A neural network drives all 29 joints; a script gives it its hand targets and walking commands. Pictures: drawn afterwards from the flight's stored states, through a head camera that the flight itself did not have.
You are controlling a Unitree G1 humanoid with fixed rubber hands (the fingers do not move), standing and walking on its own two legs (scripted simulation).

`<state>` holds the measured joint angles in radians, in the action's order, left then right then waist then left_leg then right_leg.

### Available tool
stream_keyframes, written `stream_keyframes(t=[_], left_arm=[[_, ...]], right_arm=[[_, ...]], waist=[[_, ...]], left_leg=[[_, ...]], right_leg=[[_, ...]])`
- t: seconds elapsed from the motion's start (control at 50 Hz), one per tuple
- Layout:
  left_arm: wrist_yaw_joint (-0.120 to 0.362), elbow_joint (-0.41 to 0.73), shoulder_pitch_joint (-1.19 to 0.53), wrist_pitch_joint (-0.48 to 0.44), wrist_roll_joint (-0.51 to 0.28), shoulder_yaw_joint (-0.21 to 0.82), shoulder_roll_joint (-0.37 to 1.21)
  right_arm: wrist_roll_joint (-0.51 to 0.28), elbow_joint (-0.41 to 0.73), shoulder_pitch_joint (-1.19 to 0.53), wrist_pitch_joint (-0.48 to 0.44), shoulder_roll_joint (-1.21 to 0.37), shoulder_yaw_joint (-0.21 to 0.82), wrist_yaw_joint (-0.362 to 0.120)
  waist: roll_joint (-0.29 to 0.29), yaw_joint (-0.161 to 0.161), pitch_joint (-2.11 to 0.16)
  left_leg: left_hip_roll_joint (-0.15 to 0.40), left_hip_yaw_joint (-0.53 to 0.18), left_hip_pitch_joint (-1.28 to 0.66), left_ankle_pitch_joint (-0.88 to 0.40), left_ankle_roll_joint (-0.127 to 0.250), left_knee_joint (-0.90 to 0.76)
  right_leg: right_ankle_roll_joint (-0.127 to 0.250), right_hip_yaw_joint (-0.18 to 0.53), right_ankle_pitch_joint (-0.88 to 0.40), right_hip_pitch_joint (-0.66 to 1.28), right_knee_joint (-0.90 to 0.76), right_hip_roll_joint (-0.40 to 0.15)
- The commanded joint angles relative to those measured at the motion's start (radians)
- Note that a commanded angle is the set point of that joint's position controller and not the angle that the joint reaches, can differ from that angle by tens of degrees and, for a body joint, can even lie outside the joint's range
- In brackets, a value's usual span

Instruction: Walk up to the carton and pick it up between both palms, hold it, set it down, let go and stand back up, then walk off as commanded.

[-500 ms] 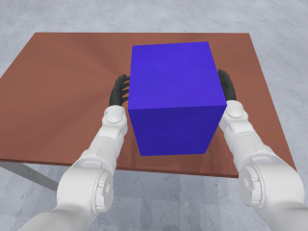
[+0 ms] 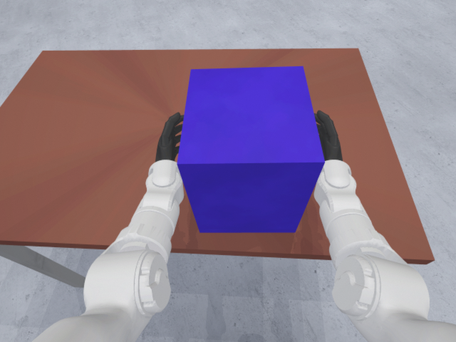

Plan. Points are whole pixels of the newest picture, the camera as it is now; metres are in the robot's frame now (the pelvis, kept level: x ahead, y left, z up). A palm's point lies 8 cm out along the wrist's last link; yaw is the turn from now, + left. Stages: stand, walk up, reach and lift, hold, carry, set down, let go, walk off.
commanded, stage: reach and lift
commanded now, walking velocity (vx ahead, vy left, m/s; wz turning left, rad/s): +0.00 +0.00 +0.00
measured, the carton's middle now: (246, 156) +0.45 +0.00 +0.03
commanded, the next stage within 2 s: none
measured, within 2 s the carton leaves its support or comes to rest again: leaves its support in 0.76 s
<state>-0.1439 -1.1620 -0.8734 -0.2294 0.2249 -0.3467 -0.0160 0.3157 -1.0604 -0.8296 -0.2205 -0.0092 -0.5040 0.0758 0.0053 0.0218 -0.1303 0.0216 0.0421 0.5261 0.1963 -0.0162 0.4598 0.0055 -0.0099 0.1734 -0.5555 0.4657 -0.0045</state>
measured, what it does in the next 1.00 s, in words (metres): stands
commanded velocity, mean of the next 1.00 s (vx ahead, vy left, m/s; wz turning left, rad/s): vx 0.00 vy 0.00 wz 0.00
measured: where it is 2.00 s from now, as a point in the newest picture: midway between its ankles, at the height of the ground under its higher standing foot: outside the picture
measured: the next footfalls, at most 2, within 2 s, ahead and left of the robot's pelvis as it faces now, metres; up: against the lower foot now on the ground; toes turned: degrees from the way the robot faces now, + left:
none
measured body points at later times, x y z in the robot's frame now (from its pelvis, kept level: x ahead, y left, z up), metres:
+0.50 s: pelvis +0.00 +0.00 +0.00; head +0.07 -0.01 +0.44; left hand +0.44 +0.15 +0.06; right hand +0.44 -0.15 +0.06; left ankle +0.00 +0.12 -0.74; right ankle +0.02 -0.11 -0.74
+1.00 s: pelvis -0.02 +0.00 +0.00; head +0.04 -0.01 +0.45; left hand +0.41 +0.14 +0.07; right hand +0.41 -0.15 +0.07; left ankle +0.00 +0.12 -0.74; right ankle +0.02 -0.11 -0.74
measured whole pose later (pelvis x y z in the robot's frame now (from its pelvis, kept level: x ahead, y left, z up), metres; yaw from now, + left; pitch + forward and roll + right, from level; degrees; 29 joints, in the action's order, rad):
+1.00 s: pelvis -0.02 +0.00 +0.00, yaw +0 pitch +14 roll +1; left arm -0.15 -1.16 -0.83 -0.34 0.23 -0.35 0.00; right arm 0.32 -1.21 -0.83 -0.45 0.02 -0.51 0.11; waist 0.01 0.03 -0.13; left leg 0.02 0.04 0.52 0.17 -0.02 0.46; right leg 0.01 -0.01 0.15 -0.56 0.47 0.00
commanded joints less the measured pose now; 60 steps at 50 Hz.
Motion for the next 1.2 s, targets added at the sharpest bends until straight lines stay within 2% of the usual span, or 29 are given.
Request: stream_keyframes(t=[0.0, 0.36, 0.58, 0.66, 0.78, 0.96, 1.08, 1.18], left_arm=[[0.132, 0.085, -0.501, -0.037, 0.103, 0.051, 0.546], [0.121, 0.095, -0.525, -0.037, 0.085, 0.085, 0.577], [0.102, 0.165, -0.594, -0.115, 0.044, 0.194, 0.653], [0.094, 0.179, -0.594, -0.137, 0.032, 0.227, 0.674], [0.087, 0.176, -0.608, -0.172, 0.032, 0.245, 0.662], [0.082, 0.122, -0.671, -0.204, 0.019, 0.238, 0.629], [0.08, 0.102, -0.702, -0.209, -0.017, 0.255, 0.611], [0.08, 0.104, -0.696, -0.2, -0.05, 0.29, 0.607]], right_arm=[[0.114, 0.008, -0.505, -0.027, -0.536, 0.186, -0.163], [0.092, -0.004, -0.518, -0.033, -0.557, 0.225, -0.161], [0.073, 0.026, -0.6, -0.152, -0.592, 0.331, -0.135], [0.081, 0.005, -0.605, -0.194, -0.579, 0.348, -0.132], [0.114, -0.052, -0.63, -0.262, -0.518, 0.32, -0.132], [0.151, -0.141, -0.701, -0.324, -0.471, 0.266, -0.135], [0.154, -0.17, -0.734, -0.328, -0.48, 0.266, -0.14], [0.134, -0.178, -0.732, -0.312, -0.496, 0.292, -0.14]], waist=[[-0.02, 0.016, -0.614], [-0.009, 0.023, -0.647], [-0.007, 0.028, -0.828], [0.001, 0.024, -0.852], [0.006, 0.023, -0.828], [-0.028, 0.027, -0.765], [-0.049, 0.027, -0.762], [-0.045, 0.022, -0.799]], left_leg=[[-0.005, 0.061, -0.268, -0.334, -0.035, -0.064], [-0.001, 0.057, -0.261, -0.348, -0.033, -0.058], [0.009, 0.047, -0.31, -0.531, -0.051, 0.0], [0.015, 0.045, -0.327, -0.557, -0.058, 0.004], [0.024, 0.055, -0.347, -0.492, -0.06, -0.018], [0.02, 0.083, -0.257, -0.215, -0.026, -0.085], [0.016, 0.084, -0.198, -0.124, -0.009, -0.099], [0.012, 0.074, -0.187, -0.137, -0.009, -0.086]], right_leg=[[0.002, -0.073, -0.441, 0.539, -0.073, 0.032], [0.012, -0.07, -0.451, 0.54, -0.065, 0.041], [0.012, -0.081, -0.617, 0.54, -0.034, 0.057], [0.013, -0.087, -0.624, 0.513, -0.038, 0.063], [0.02, -0.098, -0.501, 0.425, -0.071, 0.068], [0.019, -0.097, -0.281, 0.349, -0.102, 0.063], [0.012, -0.087, -0.217, 0.336, -0.094, 0.059], [0.009, -0.08, -0.25, 0.347, -0.076, 0.061]])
